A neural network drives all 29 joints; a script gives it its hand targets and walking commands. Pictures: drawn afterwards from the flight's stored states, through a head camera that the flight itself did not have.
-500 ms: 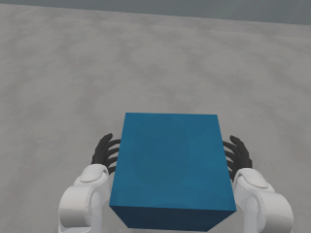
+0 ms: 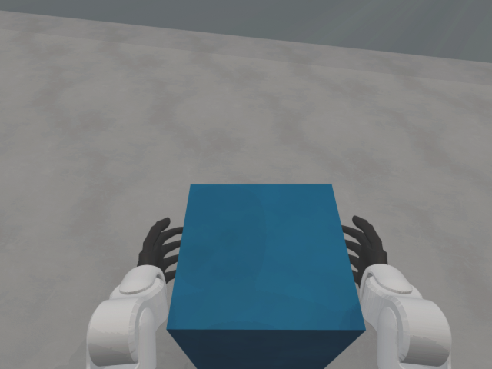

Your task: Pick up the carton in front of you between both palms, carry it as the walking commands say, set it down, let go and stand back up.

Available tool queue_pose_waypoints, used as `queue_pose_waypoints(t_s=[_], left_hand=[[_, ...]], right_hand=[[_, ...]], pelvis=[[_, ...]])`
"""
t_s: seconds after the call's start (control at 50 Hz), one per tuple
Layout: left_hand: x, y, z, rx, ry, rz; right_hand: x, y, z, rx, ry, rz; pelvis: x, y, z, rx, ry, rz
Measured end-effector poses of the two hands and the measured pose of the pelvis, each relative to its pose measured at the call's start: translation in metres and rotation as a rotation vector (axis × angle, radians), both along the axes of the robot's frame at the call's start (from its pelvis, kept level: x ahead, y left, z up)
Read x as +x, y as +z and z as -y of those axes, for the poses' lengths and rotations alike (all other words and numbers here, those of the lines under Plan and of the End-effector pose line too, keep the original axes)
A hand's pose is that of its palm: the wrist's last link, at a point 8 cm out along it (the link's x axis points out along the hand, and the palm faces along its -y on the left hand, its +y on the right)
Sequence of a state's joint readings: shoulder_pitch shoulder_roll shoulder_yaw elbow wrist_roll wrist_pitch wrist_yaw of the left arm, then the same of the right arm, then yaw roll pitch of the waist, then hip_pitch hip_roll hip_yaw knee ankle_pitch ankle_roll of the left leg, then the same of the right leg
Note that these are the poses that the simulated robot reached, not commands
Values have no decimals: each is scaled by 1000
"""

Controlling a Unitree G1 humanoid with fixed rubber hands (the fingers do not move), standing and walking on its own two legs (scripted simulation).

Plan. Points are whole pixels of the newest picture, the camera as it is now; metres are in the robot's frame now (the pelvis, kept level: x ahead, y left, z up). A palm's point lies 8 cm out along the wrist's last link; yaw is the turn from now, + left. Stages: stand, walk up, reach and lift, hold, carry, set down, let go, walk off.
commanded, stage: carry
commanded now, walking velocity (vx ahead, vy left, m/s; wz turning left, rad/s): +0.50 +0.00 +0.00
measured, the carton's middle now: (260, 282) +0.26 +0.00 +0.02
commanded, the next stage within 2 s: none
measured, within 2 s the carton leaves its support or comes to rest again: neither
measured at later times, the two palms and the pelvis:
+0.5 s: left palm (197, 118) +0.58 +0.13 +0.10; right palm (337, 119) +0.59 -0.17 +0.09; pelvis +0.34 -0.03 +0.00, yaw +3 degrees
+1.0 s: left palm (199, 51) +0.92 +0.17 +0.09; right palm (302, 50) +0.93 -0.13 +0.09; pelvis +0.68 +0.02 +0.00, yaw +0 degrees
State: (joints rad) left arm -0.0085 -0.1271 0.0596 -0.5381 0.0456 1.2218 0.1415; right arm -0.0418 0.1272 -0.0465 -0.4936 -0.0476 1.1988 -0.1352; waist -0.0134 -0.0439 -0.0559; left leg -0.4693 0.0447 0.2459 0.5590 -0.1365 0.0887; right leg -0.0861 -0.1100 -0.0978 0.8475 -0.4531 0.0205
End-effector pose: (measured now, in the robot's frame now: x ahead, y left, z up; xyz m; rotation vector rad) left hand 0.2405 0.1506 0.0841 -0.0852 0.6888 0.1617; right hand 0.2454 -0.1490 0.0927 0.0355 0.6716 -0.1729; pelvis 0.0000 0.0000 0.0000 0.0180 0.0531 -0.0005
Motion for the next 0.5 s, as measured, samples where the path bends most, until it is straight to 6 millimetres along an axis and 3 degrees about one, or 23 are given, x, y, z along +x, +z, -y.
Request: queue_pose_waypoints(t_s=[0.16, 0.3, 0.38, 0.44, 0.5], left_hand=[[97, 16, -7, -12, -38, -20], [183, 33, -8, -5, 6, 55], [242, 33, 2, 12, 26, 88], [293, 26, 13, 36, 37, 103], [336, 17, 22, 60, 45, 41]], right_hand=[[86, 20, -7, -9, -41, -20], [184, 35, -8, -1, 1, 55], [248, 30, 2, 15, 22, 88], [302, 15, 13, 37, 34, 103], [349, 1, 21, 61, 42, 41]], pelvis=[[92, 31, -14, -54, 1, -24], [189, 30, -5, -51, 19, -19], [253, 17, 8, -32, 30, -13], [305, 0, 21, -25, 50, 0], [342, 0, 31, -37, 60, -1]])
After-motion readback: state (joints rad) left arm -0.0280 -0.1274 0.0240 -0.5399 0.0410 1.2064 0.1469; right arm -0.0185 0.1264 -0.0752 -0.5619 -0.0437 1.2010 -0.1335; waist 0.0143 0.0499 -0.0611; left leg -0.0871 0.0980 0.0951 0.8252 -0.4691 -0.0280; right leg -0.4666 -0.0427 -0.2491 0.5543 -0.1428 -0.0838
